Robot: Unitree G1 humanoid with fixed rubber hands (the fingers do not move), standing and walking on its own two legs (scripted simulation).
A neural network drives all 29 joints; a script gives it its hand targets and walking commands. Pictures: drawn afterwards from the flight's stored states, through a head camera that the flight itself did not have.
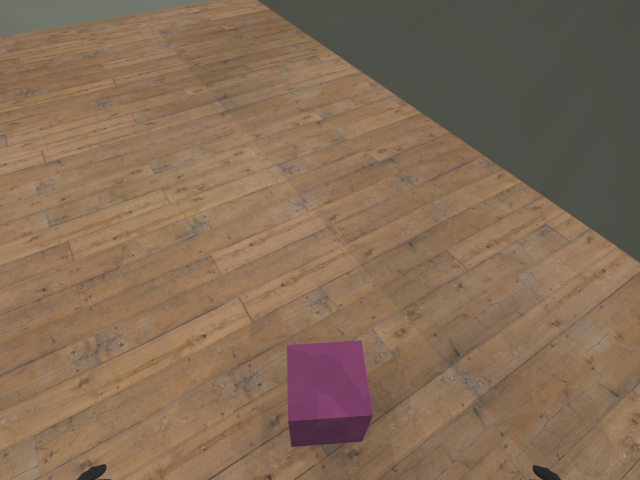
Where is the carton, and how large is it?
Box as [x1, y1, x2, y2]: [287, 341, 372, 446]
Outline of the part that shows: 361,341 287,345 288,423 291,446 362,440 372,413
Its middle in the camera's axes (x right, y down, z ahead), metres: +0.01 +0.46 +1.11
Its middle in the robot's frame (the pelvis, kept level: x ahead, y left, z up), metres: +0.45 -0.03 -0.66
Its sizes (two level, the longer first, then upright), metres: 0.210 0.200 0.250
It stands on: the floor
